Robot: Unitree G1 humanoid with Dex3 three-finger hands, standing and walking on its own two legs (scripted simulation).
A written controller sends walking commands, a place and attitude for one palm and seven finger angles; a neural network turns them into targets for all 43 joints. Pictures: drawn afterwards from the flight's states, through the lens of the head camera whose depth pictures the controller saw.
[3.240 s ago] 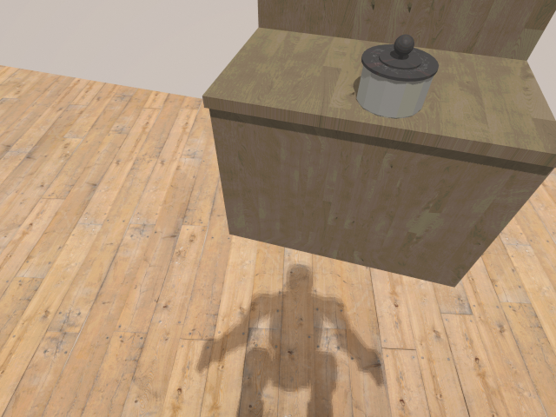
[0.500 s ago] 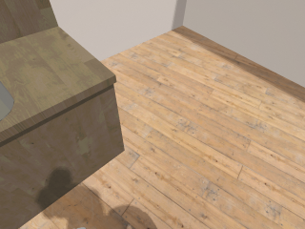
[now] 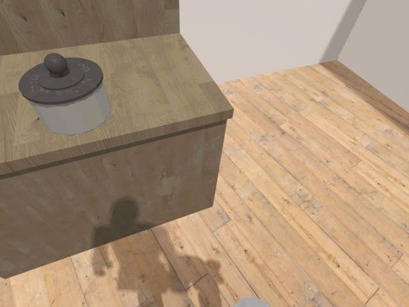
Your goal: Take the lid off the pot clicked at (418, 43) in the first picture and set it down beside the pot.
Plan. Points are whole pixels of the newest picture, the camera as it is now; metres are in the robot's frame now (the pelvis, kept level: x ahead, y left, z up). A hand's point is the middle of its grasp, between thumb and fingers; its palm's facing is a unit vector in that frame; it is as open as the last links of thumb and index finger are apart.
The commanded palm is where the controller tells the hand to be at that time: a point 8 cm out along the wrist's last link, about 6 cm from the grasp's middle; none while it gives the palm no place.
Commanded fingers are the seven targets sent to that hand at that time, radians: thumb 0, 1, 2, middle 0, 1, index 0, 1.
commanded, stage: turn to face it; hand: left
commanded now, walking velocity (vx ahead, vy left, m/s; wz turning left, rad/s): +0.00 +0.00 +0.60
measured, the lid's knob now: (55, 63) +0.63 +0.41 +0.12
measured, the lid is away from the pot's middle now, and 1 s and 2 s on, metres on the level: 0.00 0.00 0.00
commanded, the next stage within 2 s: take the last steps up to it in 0.58 s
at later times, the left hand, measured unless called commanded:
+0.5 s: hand out of the picture -0.03 +0.14 -0.14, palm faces +0.35 -0.89 -0.28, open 7.4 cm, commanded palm none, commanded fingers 0.00 0.90 0.90 -0.20 -0.30 -0.20 -0.30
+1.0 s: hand out of the picture -0.06 +0.15 -0.15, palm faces +0.44 -0.86 -0.26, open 7.4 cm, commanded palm none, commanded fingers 0.00 0.90 0.90 -0.20 -0.30 -0.20 -0.30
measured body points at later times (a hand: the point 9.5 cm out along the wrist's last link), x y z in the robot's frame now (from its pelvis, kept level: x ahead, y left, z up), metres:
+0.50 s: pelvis +0.00 -0.06 +0.01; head +0.04 -0.08 +0.46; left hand -0.05 +0.18 -0.12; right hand +0.18 -0.27 -0.14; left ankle -0.07 +0.08 -0.67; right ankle +0.03 -0.15 -0.73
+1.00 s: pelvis +0.00 -0.05 +0.01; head +0.01 -0.06 +0.46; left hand -0.08 +0.20 -0.13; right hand +0.11 -0.25 -0.16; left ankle -0.09 +0.05 -0.73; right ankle +0.06 -0.14 -0.71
